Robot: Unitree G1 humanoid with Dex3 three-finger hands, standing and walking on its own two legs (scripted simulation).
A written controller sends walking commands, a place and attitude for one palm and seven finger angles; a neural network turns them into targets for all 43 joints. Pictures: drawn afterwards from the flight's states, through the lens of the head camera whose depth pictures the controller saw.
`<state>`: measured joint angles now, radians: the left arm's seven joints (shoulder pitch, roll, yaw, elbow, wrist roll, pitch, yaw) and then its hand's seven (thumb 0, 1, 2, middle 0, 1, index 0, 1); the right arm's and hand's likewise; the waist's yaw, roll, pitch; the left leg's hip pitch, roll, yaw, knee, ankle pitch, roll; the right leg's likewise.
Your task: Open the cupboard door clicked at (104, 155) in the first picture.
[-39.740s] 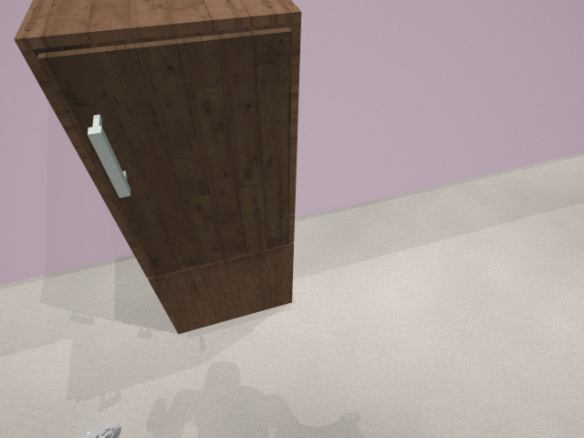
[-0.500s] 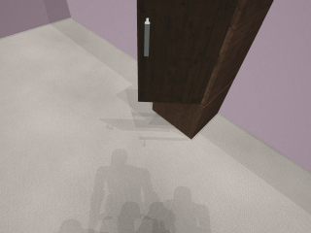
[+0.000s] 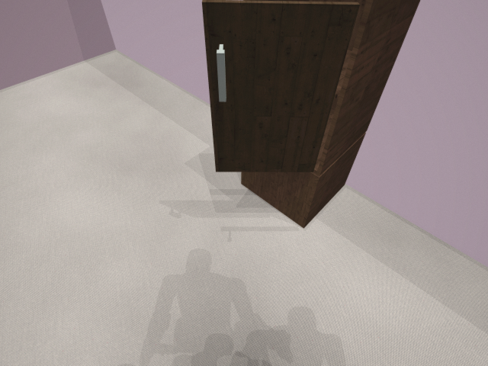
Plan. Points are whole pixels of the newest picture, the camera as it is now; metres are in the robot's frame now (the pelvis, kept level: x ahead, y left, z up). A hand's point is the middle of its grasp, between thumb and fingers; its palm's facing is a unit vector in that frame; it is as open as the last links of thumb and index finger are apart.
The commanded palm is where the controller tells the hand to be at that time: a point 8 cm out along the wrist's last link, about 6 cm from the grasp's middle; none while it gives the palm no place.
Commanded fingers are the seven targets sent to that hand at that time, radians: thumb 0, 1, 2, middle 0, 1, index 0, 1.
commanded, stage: come to a stop and stand still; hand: left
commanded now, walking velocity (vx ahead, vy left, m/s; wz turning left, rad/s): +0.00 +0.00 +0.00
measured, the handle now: (222, 73) +0.82 +0.11 +0.07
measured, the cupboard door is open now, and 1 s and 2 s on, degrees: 44 44 44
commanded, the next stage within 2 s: look again from close up in 1.24 s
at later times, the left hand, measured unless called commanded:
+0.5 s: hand out of the picture +0.03 +0.23 -0.15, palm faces +0.01 -0.94 -0.33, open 16.2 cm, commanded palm none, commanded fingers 0.00 -0.50 0.30 -0.15 -0.30 -0.15 -0.30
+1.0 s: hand out of the picture -0.05 +0.23 -0.17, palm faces -0.02 -0.96 -0.28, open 16.2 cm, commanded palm none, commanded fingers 0.00 -0.50 0.30 -0.15 -0.30 -0.15 -0.30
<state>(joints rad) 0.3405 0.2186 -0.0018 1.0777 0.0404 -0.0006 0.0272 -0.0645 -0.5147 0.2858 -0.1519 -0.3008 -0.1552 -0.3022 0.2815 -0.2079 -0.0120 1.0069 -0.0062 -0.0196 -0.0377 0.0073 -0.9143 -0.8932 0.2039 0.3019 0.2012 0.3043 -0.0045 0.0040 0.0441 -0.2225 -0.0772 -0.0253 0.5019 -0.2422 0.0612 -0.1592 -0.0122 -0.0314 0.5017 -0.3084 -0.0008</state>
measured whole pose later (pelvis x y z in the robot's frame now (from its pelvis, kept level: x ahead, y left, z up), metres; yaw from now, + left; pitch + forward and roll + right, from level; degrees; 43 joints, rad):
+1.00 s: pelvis -0.05 +0.00 +0.00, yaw +0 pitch -3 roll -1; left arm 0.29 0.30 0.00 1.09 0.03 0.01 0.01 -0.01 -0.49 0.30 -0.15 -0.30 -0.15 -0.30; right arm 0.24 -0.26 0.01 1.10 -0.01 0.00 0.00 0.00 -0.91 -0.89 0.20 0.30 0.20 0.30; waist 0.00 -0.02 0.02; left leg -0.25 -0.06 -0.03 0.42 -0.13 0.05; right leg -0.19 0.00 -0.04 0.43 -0.19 0.00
